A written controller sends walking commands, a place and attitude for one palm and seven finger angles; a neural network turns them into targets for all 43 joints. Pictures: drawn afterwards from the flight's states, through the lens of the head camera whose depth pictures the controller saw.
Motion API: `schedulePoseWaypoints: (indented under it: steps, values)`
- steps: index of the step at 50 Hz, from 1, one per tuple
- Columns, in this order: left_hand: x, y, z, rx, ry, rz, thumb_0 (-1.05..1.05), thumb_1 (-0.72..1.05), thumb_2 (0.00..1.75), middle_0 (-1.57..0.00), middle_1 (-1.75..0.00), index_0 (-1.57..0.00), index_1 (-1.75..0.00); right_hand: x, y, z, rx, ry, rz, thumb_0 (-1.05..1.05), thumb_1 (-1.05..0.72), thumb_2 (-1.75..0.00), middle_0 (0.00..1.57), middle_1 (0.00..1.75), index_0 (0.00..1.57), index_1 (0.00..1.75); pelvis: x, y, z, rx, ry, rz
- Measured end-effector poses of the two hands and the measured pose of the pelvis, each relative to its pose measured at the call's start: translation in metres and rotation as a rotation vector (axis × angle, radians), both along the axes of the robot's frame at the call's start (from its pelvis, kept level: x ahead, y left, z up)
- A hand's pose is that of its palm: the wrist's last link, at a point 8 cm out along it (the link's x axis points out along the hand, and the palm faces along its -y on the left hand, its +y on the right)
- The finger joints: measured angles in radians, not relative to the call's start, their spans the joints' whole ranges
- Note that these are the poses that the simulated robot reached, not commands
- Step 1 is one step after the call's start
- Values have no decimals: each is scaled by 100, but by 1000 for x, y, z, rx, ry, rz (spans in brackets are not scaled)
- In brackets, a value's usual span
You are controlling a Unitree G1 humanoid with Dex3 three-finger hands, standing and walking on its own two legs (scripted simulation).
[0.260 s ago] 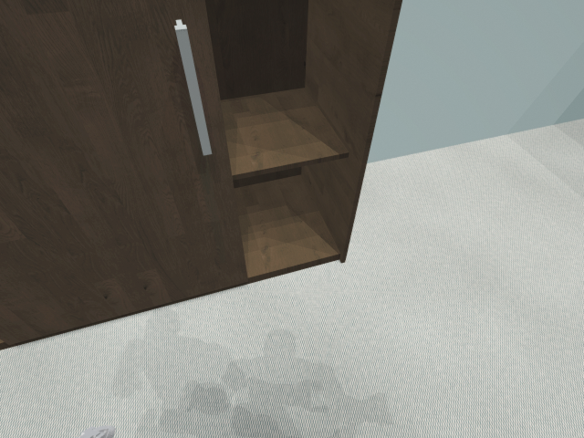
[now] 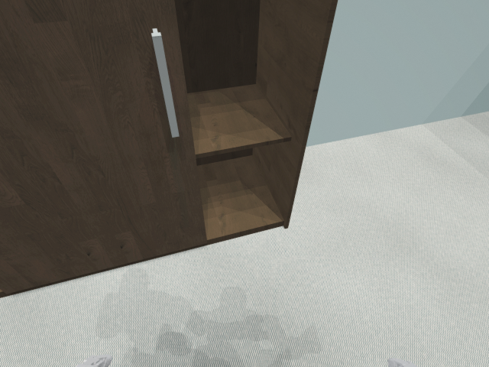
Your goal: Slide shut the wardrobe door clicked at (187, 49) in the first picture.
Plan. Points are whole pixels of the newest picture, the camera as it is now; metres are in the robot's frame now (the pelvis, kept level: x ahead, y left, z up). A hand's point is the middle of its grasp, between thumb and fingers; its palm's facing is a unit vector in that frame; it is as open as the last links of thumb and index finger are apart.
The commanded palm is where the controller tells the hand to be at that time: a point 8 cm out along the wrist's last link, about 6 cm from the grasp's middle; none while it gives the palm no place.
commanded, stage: stand and wait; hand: left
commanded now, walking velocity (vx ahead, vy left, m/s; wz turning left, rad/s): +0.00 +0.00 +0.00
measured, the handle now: (166, 87) +0.73 +0.25 +0.09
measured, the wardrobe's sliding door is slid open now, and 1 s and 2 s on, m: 0.40 0.40 0.40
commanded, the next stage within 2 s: look at it before walking up in 0.58 s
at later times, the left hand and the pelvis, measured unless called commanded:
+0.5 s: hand out of the picture +0.05 +0.23 -0.15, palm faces -0.02 -0.94 -0.33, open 7.4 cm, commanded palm none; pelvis -0.02 -0.01 +0.00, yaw +0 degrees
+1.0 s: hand out of the picture +0.06 +0.23 -0.15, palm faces -0.02 -0.94 -0.33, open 7.3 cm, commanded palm none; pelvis -0.02 -0.01 +0.01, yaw +0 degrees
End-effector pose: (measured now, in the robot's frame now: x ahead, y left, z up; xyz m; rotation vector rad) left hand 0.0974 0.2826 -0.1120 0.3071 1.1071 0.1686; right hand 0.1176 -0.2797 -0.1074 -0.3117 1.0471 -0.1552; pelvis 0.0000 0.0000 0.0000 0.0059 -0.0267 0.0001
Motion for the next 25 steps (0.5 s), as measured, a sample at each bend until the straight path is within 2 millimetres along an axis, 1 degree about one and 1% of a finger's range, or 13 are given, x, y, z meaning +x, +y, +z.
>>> schedulePoseWaypoints:
  steps: [5, 15, 20, 25]
  values:
    - [-14, -3, -3, -5, 34, 13, 1, 91, 90, -21, -30, -21, -30, -12, -3, -3, 2, 34, -9, 0, -91, -90, 21, 30, 21, 30, -3, -3, 1, 0, -2, 0]
    - [-47, -3, -6, 6, 116, 40, 1, 91, 90, -21, -30, -21, -30, -52, -14, -10, -3, 139, -47, 0, -91, -90, 21, 30, 21, 30, -9, -8, 3, -2, -7, 1]
    - [-56, -3, -5, 11, 133, 45, 1, 91, 90, -21, -30, -21, -30, -68, -18, -13, -3, 176, -59, 0, -91, -90, 21, 30, 21, 30, -12, -10, 4, -2, -8, 1]
    - [-58, -5, -5, 10, 134, 43, 1, 91, 90, -21, -30, -21, -30, -77, -19, -14, 1, 193, -65, 1, -91, -90, 21, 30, 21, 30, -16, -12, 5, -2, -7, 2]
